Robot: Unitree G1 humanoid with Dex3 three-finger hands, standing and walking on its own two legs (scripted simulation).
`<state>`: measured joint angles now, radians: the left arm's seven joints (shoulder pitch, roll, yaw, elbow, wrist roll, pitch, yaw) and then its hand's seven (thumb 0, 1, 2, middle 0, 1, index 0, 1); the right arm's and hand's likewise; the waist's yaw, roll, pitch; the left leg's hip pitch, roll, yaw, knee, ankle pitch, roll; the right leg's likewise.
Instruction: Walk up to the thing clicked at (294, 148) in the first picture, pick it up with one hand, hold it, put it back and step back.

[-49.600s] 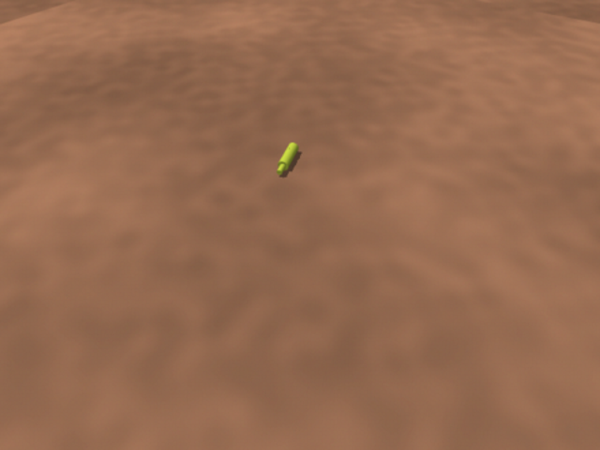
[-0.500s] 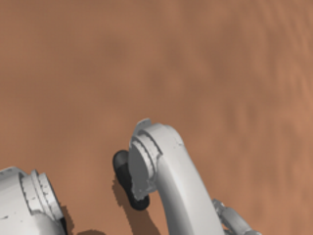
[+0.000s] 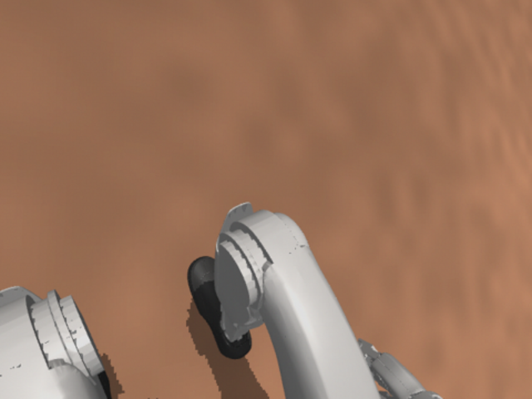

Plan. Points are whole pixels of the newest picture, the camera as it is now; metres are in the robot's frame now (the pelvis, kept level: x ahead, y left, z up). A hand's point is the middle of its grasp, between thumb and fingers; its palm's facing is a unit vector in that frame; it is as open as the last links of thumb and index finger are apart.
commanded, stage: open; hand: left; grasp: from above
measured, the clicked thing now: out of the picture +0.49 +0.37 -0.28
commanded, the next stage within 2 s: withdraw in 0.66 s
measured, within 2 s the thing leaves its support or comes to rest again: rests again in 0.04 s
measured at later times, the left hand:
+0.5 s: hand out of the picture +0.47 +0.33 -0.24, palm faces -0.47 -0.07 -0.88, open 13.6 cm
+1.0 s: hand out of the picture +0.50 +0.35 -0.21, palm faces -0.35 -0.09 -0.93, open 13.9 cm
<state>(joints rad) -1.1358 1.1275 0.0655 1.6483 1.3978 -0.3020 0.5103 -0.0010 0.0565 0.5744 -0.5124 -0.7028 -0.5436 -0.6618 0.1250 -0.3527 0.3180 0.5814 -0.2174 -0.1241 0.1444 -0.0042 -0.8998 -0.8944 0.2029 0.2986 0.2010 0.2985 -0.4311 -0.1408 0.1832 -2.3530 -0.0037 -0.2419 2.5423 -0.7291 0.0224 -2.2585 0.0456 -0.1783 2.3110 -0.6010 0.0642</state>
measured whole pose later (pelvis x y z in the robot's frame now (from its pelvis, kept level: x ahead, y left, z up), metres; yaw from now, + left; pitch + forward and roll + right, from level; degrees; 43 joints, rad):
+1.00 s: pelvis +0.00 +0.00 +0.00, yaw +0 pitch +31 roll -16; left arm -1.14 1.10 0.10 1.54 1.36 -0.26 0.48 0.00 -0.49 0.98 -0.09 -1.03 -0.10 -1.02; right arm 0.15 -0.34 0.30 0.58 -0.22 -0.11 0.15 0.00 -0.90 -0.89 0.20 0.30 0.20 0.30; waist -0.41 -0.12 0.15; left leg -2.36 -0.01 -0.24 2.52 -0.73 0.01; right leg -2.27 0.04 -0.18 2.30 -0.60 0.05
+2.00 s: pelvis +0.00 -0.01 +0.04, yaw +6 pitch +37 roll -12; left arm -1.05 0.88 0.12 1.24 1.14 -0.08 0.21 0.00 -0.01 0.94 -0.25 -0.67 -0.24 -0.68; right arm 0.25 -0.28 0.15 0.58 -0.10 0.04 0.12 0.00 -0.89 -0.89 0.20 0.30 0.20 0.30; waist -0.31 0.02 -0.01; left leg -2.34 -0.02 -0.14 2.37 -0.67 0.02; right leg -2.27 0.00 -0.10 2.22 -0.60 0.05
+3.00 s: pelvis +0.06 +0.00 +0.38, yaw +15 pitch +15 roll -4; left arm 0.28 0.24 0.06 0.08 -0.07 0.41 0.08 0.01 0.90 0.90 -0.20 -0.30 -0.21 -0.30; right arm 0.26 -0.21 0.05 0.55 0.04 -0.14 -0.16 0.01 -0.90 -0.90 0.20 0.30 0.20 0.30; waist -0.08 0.04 -0.16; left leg -0.90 0.02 -0.07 1.16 -0.53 0.00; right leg -0.87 0.01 -0.06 1.08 -0.47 0.01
